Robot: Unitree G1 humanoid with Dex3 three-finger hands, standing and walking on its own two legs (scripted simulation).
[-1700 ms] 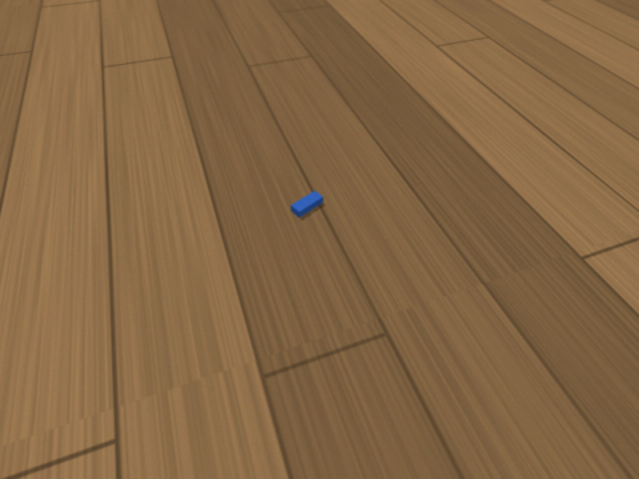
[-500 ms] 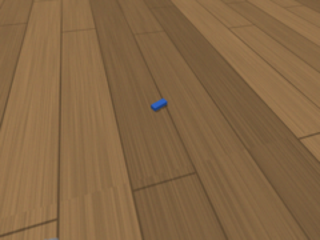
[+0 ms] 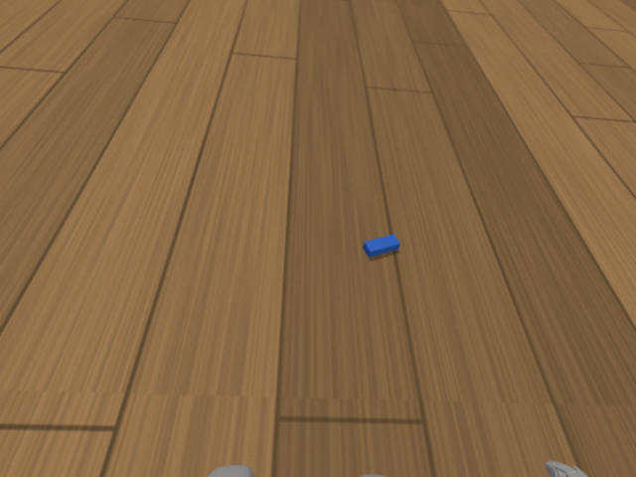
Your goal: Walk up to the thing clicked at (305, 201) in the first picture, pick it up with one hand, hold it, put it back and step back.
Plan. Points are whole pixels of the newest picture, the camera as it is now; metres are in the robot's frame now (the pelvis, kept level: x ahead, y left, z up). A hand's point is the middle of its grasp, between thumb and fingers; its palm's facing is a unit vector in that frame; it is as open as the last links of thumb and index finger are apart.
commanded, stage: walk up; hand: left
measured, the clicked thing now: (381, 245) +1.09 -0.29 -0.73
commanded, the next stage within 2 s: none
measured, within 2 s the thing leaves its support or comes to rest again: neither
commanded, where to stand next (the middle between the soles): +0.83 -0.66 m, yaw +24 degrees
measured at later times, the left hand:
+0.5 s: hand (233, 471) +0.15 +0.11 -0.11, palm faces +0.24 -0.89 -0.38, open 7.4 cm
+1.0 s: hand (315, 318) +0.40 +0.01 -0.14, palm faces +0.22 -0.91 -0.36, open 7.4 cm
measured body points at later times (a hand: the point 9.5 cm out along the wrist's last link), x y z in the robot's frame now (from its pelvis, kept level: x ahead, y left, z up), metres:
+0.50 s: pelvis +0.20 -0.17 +0.01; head +0.22 -0.17 +0.46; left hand +0.14 +0.16 -0.09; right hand +0.37 -0.48 -0.09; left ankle +0.20 -0.05 -0.65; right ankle +0.20 -0.26 -0.72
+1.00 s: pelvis +0.37 -0.30 -0.01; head +0.38 -0.27 +0.44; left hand +0.38 +0.06 -0.11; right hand +0.51 -0.64 -0.08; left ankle +0.35 -0.10 -0.71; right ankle +0.48 -0.48 -0.69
